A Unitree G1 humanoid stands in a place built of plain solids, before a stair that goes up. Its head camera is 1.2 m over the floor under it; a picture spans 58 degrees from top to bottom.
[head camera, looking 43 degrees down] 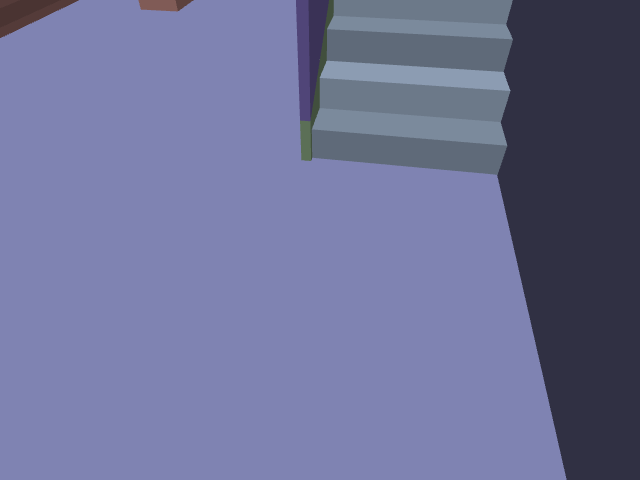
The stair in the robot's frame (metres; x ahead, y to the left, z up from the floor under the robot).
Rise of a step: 0.16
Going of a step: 0.23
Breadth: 0.92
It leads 10 degrees to the right of straight ahead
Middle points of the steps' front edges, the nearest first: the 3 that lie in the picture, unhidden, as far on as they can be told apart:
1.82 -0.41 0.16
2.05 -0.45 0.32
2.28 -0.49 0.48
